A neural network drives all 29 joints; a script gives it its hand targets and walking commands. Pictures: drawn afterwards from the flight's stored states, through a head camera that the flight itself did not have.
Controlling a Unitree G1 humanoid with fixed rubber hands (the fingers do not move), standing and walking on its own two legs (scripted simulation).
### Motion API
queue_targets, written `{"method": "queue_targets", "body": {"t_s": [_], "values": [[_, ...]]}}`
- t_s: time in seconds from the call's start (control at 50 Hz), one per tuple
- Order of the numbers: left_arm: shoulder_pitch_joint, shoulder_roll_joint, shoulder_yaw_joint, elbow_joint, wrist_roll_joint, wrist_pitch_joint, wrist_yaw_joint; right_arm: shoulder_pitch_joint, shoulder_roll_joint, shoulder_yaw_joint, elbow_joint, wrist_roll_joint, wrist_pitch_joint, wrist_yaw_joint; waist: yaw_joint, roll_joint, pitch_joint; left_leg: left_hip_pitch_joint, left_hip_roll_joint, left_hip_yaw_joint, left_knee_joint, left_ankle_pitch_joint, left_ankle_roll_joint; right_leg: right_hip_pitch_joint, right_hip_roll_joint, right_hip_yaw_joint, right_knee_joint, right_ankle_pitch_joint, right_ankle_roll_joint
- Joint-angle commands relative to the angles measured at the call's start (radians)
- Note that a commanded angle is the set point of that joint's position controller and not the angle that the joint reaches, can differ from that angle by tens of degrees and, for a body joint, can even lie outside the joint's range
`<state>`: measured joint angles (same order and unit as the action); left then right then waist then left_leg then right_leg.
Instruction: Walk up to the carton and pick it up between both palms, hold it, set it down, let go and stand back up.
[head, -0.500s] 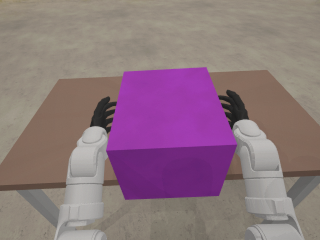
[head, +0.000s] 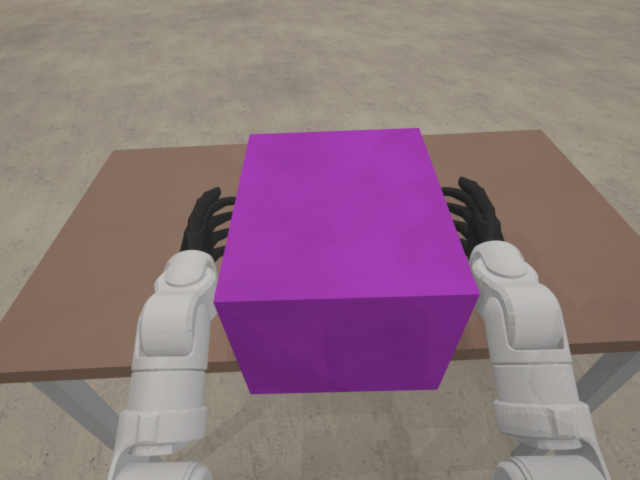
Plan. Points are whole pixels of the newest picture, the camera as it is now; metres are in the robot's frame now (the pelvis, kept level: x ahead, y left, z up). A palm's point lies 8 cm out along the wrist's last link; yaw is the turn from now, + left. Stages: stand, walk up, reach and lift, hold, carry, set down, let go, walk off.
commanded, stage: hold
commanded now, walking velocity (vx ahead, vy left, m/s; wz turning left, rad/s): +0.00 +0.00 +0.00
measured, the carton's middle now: (338, 255) +0.39 -0.01 +0.11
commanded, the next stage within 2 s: set down in 0.80 s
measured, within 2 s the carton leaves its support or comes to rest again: neither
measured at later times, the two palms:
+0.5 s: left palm (185, 256) +0.34 +0.17 +0.17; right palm (480, 243) +0.33 -0.16 +0.18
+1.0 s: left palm (206, 242) +0.36 +0.15 +0.18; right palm (495, 228) +0.35 -0.18 +0.18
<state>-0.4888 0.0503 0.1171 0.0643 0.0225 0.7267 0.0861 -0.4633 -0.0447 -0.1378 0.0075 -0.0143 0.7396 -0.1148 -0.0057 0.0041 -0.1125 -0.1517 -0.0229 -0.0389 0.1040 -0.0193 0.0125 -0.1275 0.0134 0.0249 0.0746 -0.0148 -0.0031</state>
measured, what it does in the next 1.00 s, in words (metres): stands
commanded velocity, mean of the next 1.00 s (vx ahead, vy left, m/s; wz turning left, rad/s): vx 0.00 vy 0.00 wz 0.00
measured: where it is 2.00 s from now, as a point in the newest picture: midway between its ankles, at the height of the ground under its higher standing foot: outside the picture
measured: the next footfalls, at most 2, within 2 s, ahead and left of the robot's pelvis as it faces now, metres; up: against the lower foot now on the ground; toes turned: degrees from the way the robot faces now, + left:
none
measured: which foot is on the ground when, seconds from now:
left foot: down 0.00-1.00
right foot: down 0.00-1.00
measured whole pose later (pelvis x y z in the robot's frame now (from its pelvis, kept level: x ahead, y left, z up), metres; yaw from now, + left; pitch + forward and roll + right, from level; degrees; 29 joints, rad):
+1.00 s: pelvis +0.01 -0.01 +0.00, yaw +0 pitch +3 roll +0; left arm -0.46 0.04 0.11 -0.02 0.00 0.79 0.13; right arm -0.48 -0.07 -0.13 -0.05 0.03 0.81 -0.13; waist -0.01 0.01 -0.13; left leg -0.11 -0.01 -0.03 0.10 -0.04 0.01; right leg -0.09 0.02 0.03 0.07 -0.03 -0.01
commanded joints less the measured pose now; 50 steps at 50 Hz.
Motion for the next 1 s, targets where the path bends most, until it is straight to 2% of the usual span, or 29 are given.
{"method": "queue_targets", "body": {"t_s": [0.0, 0.06, 0.08, 0.18, 0.22, 0.24, 0.3, 0.36, 0.38, 0.4, 0.42, 0.44, 0.46, 0.48, 0.5, 0.52, 0.54, 0.58, 0.62, 0.66, 0.74, 0.76, 0.78, 0.8, 0.84, 0.86, 0.9, 0.96, 0.98], "values": [[-0.674, -0.588, -0.543, -0.342, -0.196, -0.051, -0.142, -0.728, 0.603, 0.603, -0.364, 0.202, -0.054, 0.154, 0.026, -0.023, -0.558, 0.212, -0.01, 0.001, 0.072, 0.415, -0.061, 0.268, 0.02, 0.006, 0.093, 0.4, 0.047], [-0.604, -0.569, -0.536, -0.355, -0.169, -0.017, -0.142, -0.643, 0.564, 0.587, -0.339, 0.182, -0.02, 0.159, 0.04, -0.024, -0.498, 0.199, -0.013, 0.007, 0.061, 0.374, -0.066, 0.26, 0.019, 0.011, 0.074, 0.344, 0.041], [-0.59, -0.547, -0.518, -0.361, -0.158, -0.009, -0.142, -0.61, 0.567, 0.567, -0.314, 0.17, -0.005, 0.163, 0.028, -0.001, -0.461, 0.187, -0.02, 0.011, 0.052, 0.341, -0.061, 0.261, 0.019, 0.008, 0.067, 0.314, 0.04], [-0.588, -0.478, -0.416, -0.256, -0.104, 0.023, -0.178, -0.56, 0.506, 0.463, -0.198, 0.078, 0.023, 0.173, 0.009, -0.046, -0.241, 0.091, -0.023, 0.016, -0.023, 0.063, -0.037, 0.186, -0.005, 0.006, 0.029, 0.153, 0.045], [-0.634, -0.479, -0.407, -0.23, -0.107, 0.008, -0.186, -0.612, 0.497, 0.45, -0.214, 0.089, 0.004, 0.168, 0.001, -0.006, -0.26, 0.082, -0.025, 0.033, -0.026, 0.039, -0.041, 0.198, 0.004, -0.009, 0.039, 0.094, 0.035], [-0.687, -0.493, -0.413, -0.24, -0.115, -0.008, -0.187, -0.629, 0.497, 0.451, -0.179, 0.078, -0.005, 0.171, 0.014, -0.013, -0.295, 0.083, -0.021, 0.038, -0.015, 0.016, -0.041, 0.182, 0.012, -0.014, 0.035, 0.059, 0.029], [-0.767, -0.504, -0.461, -0.298, -0.148, -0.044, -0.174, -0.698, 0.538, 0.474, -0.224, 0.107, -0.045, 0.159, -0.014, 0.01, -0.419, 0.092, -0.009, 0.034, 0.01, 0.046, -0.05, 0.161, 0.01, -0.007, 0.053, 0.075, 0.027], [-0.828, -0.54, -0.483, -0.276, -0.171, -0.058, -0.163, -0.782, 0.537, 0.485, -0.21, 0.125, -0.06, 0.136, 0.0, 0.042, -0.476, 0.082, -0.005, 0.029, 0.015, -0.018, -0.039, 0.127, 0.008, -0.013, 0.063, -0.007, 0.026], [-0.839, -0.555, -0.504, -0.25, -0.187, -0.062, -0.161, -0.776, 0.542, 0.497, -0.183, 0.126, -0.061, 0.137, -0.017, 0.024, -0.48, 0.06, 0.006, 0.026, 0.018, -0.055, -0.037, 0.117, 0.015, -0.026, 0.064, -0.043, 0.017], [-0.842, -0.559, -0.501, -0.243, -0.182, -0.063, -0.157, -0.784, 0.539, 0.488, -0.166, 0.126, -0.062, 0.137, -0.006, 0.031, -0.433, 0.029, 0.016, 0.017, 0.016, -0.071, -0.034, 0.106, 0.008, -0.017, 0.067, -0.058, 0.015], [-0.821, -0.571, -0.472, -0.173, -0.174, -0.062, -0.154, -0.813, 0.533, 0.476, -0.154, 0.112, -0.06, 0.135, -0.013, -0.007, -0.416, 0.034, 0.014, 0.017, 0.018, -0.099, -0.034, 0.092, 0.016, -0.022, 0.074, -0.078, 0.018], [-0.816, -0.561, -0.439, -0.137, -0.159, -0.067, -0.152, -0.802, 0.527, 0.449, -0.095, 0.111, -0.06, 0.14, -0.007, 0.008, -0.405, 0.023, 0.017, 0.015, 0.013, -0.153, -0.037, 0.1, 0.016, -0.027, 0.07, -0.106, 0.014], [-0.828, -0.551, -0.419, -0.102, -0.147, -0.067, -0.156, -0.789, 0.502, 0.425, -0.054, 0.086, -0.062, 0.145, -0.022, 0.024, -0.391, 0.008, 0.014, 0.018, 0.018, -0.186, -0.034, 0.081, 0.009, -0.018, 0.077, -0.147, 0.014], [-0.83, -0.554, -0.404, -0.065, -0.139, -0.071, -0.159, -0.793, 0.502, 0.409, -0.024, 0.085, -0.069, 0.148, -0.005, 0.03, -0.358, -0.007, 0.023, 0.012, 0.01, -0.197, -0.035, 0.078, 0.013, -0.026, 0.079, -0.142, 0.011], [-0.842, -0.548, -0.388, -0.041, -0.135, -0.075, -0.159, -0.798, 0.499, 0.399, -0.004, 0.064, -0.076, 0.15, -0.012, 0.002, -0.359, -0.017, 0.022, 0.016, 0.013, -0.171, -0.028, 0.102, 0.01, -0.02, 0.074, -0.152, 0.013], [-0.839, -0.546, -0.381, -0.024, -0.138, -0.082, -0.156, -0.796, 0.515, 0.397, 0.015, 0.077, -0.085, 0.15, -0.002, 0.013, -0.313, -0.024, 0.022, 0.016, 0.011, -0.162, -0.032, 0.081, 0.009, -0.019, 0.077, -0.121, 0.011], [-0.849, -0.547, -0.382, 0.001, -0.136, -0.09, -0.154, -0.818, 0.504, 0.384, 0.035, 0.082, -0.088, 0.155, -0.021, -0.004, -0.322, -0.004, 0.024, 0.011, 0.011, -0.165, -0.032, 0.066, 0.018, -0.02, 0.078, -0.126, 0.014], [-0.867, -0.563, -0.359, 0.039, -0.13, -0.103, -0.154, -0.849, 0.501, 0.365, 0.062, 0.087, -0.116, 0.156, -0.013, 0.034, -0.383, 0.017, 0.018, 0.018, 0.024, -0.162, -0.038, 0.064, 0.018, -0.032, 0.084, -0.1, 0.009], [-0.906, -0.574, -0.398, -0.026, -0.144, -0.137, -0.145, -0.876, 0.532, 0.407, 0.016, 0.086, -0.138, 0.158, -0.023, -0.043, -0.463, 0.054, 0.013, 0.015, 0.046, -0.045, -0.03, 0.085, 0.015, -0.012, 0.089, -0.038, 0.017], [-0.92, -0.588, -0.414, -0.026, -0.165, -0.15, -0.137, -0.926, 0.541, 0.429, -0.035, 0.141, -0.156, 0.144, -0.009, -0.009, -0.487, 0.071, 0.019, 0.015, 0.065, 0.089, -0.038, 0.099, 0.009, -0.008, 0.1, 0.077, 0.016], [-0.886, -0.589, -0.507, -0.119, -0.192, -0.157, -0.114, -0.865, 0.563, 0.487, -0.075, 0.185, -0.161, 0.128, -0.024, 0.049, -0.605, 0.149, 0.009, 0.012, 0.095, 0.242, -0.049, 0.176, 0.011, 0.014, 0.094, 0.209, 0.017], [-0.847, -0.593, -0.505, -0.122, -0.199, -0.146, -0.111, -0.865, 0.566, 0.501, -0.112, 0.191, -0.151, 0.129, -0.009, -0.003, -0.591, 0.18, 0.014, -0.001, 0.09, 0.309, -0.044, 0.174, 0.014, 0.006, 0.114, 0.241, 0.023], [-0.848, -0.595, -0.522, -0.144, -0.203, -0.133, -0.112, -0.84, 0.576, 0.51, -0.093, 0.2, -0.134, 0.132, 0.001, 0.005, -0.565, 0.203, 0.01, 0.004, 0.095, 0.325, -0.042, 0.16, 0.021, 0.003, 0.101, 0.247, 0.024], [-0.773, -0.578, -0.509, -0.201, -0.206, -0.119, -0.102, -0.812, 0.557, 0.509, -0.179, 0.206, -0.113, 0.129, -0.01, 0.029, -0.665, 0.252, 0.009, -0.003, 0.114, 0.415, -0.051, 0.191, 0.012, 0.006, 0.095, 0.311, 0.014], [-0.746, -0.572, -0.503, -0.308, -0.203, -0.09, -0.091, -0.769, 0.552, 0.524, -0.25, 0.224, -0.074, 0.129, 0.008, 0.036, -0.659, 0.283, 0.011, -0.006, 0.121, 0.528, -0.057, 0.243, 0.02, 0.014, 0.099, 0.42, 0.009], [-0.743, -0.533, -0.509, -0.355, -0.21, -0.067, -0.087, -0.718, 0.528, 0.52, -0.255, 0.211, -0.05, 0.127, -0.001, 0.005, -0.617, 0.267, 0.007, -0.008, 0.108, 0.535, -0.056, 0.253, 0.022, 0.009, 0.1, 0.464, 0.013], [-0.694, -0.525, -0.512, -0.376, -0.214, -0.033, -0.086, -0.685, 0.503, 0.517, -0.289, 0.224, -0.013, 0.127, 0.005, 0.028, -0.554, 0.26, 0.009, -0.013, 0.095, 0.548, -0.058, 0.271, 0.02, 0.009, 0.104, 0.497, 0.013], [-0.676, -0.507, -0.478, -0.356, -0.198, 0.025, -0.093, -0.677, 0.481, 0.492, -0.317, 0.205, 0.035, 0.137, 0.003, 0.007, -0.441, 0.228, 0.004, -0.004, 0.086, 0.433, -0.056, 0.229, 0.013, 0.003, 0.09, 0.4, 0.004], [-0.671, -0.503, -0.475, -0.357, -0.201, 0.037, -0.1, -0.655, 0.477, 0.48, -0.276, 0.193, 0.052, 0.146, -0.023, -0.014, -0.375, 0.23, 0.001, 0.003, 0.076, 0.36, -0.053, 0.177, 0.014, -0.013, 0.081, 0.339, 0.009]]}}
